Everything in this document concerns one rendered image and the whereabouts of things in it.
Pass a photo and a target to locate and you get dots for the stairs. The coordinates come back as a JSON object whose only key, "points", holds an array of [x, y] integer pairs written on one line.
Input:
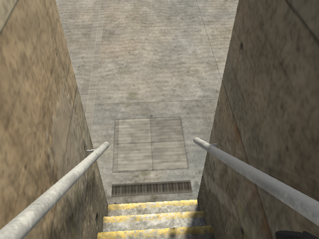
{"points": [[177, 219]]}

